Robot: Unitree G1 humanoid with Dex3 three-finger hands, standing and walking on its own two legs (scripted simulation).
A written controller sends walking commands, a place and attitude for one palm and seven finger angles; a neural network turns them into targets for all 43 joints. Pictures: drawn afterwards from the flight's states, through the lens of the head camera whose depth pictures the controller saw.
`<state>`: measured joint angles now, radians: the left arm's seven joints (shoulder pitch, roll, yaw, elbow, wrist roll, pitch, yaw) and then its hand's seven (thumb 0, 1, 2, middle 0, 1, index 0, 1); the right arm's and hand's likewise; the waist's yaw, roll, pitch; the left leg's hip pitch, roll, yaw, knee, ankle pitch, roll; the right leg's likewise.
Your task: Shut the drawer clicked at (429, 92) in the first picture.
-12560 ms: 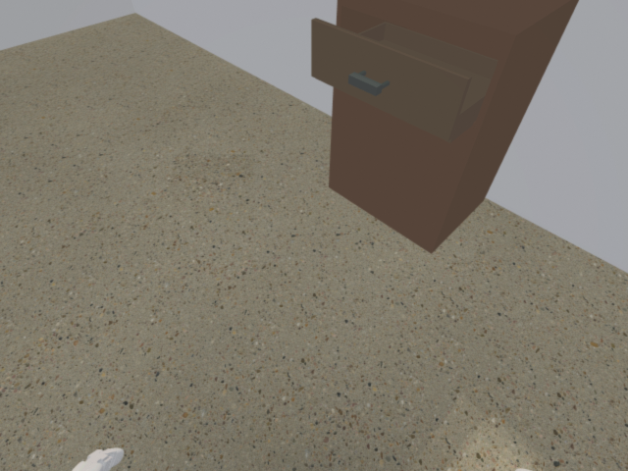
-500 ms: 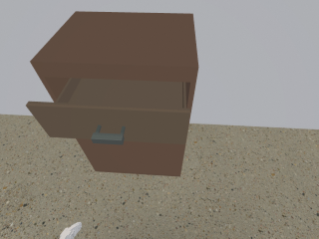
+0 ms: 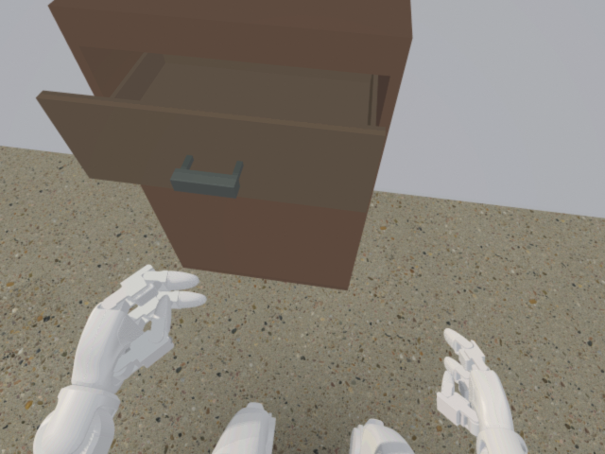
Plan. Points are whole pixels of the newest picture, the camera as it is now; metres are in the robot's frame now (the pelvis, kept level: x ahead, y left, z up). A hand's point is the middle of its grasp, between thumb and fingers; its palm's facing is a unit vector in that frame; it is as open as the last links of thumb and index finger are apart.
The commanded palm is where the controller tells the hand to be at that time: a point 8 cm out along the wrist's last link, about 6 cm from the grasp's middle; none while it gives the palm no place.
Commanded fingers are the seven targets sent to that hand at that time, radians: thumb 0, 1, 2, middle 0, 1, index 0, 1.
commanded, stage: raise the hand and make a fist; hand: left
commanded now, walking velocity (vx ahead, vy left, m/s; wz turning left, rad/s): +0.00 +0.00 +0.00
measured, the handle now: (209, 173) +0.51 +0.21 +0.03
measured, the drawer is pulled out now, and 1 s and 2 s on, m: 0.15 0.15 0.15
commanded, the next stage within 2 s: bring the fist close to the handle in 1.28 s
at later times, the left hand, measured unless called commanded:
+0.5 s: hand (169, 282) +0.28 +0.19 +0.09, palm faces -0.08 -1.00 -0.03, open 3.1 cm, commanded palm +0.27 +0.24 +0.10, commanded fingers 0.00 0.90 0.90 -1.34 -1.53 -1.34 -1.53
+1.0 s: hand (176, 231) +0.33 +0.18 +0.13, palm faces -0.06 -1.00 -0.04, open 3.3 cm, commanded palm +0.30 +0.24 +0.13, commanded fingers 0.00 0.90 0.90 -1.40 -1.60 -1.40 -1.60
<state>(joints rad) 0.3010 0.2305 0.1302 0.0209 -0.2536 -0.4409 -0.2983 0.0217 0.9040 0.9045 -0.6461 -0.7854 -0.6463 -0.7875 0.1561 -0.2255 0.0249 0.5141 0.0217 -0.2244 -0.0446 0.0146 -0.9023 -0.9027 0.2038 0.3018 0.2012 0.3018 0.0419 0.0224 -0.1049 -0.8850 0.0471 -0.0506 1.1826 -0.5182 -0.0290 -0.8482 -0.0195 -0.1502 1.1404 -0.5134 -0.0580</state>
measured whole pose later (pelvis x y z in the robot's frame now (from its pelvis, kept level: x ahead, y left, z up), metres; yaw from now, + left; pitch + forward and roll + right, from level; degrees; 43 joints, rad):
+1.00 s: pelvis +0.03 +0.03 +0.06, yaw -1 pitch +7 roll -1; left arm 0.06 0.22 0.13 0.12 -0.21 -0.19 -0.20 0.02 0.90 0.90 -1.39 -1.59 -1.39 -1.60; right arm 0.25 -0.24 0.04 0.55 0.03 -0.14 -0.04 0.02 -0.90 -0.90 0.21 0.30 0.20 0.30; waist 0.00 0.03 -0.07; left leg -0.55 0.02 0.02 0.84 -0.43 0.01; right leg -0.54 -0.03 -0.08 0.82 -0.41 -0.01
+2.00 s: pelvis +0.01 +0.02 +0.02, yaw -2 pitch +14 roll -1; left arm -0.27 0.24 0.20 0.57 -0.19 -0.41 -0.23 0.02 0.90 0.90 -1.40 -1.60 -1.40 -1.60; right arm 0.27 -0.25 0.01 0.61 0.01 -0.11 -0.02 0.02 -0.90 -0.90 0.21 0.30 0.20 0.30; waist -0.04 0.02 -0.10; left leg -0.81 0.03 0.03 1.02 -0.46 0.01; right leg -0.82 -0.03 -0.07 1.01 -0.44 -0.02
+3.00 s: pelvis +0.01 +0.03 -0.01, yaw -3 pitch +20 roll -1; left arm -0.42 0.27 0.25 0.73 -0.16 -0.48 -0.21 0.02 0.90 0.90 -1.40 -1.60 -1.40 -1.60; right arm 0.26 -0.26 0.01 0.60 0.01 -0.02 -0.01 0.01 -0.90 -0.90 0.21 0.30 0.20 0.30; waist -0.06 0.02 -0.14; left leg -1.02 0.04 0.02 1.18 -0.52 0.01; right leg -1.01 -0.02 -0.07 1.15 -0.49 -0.01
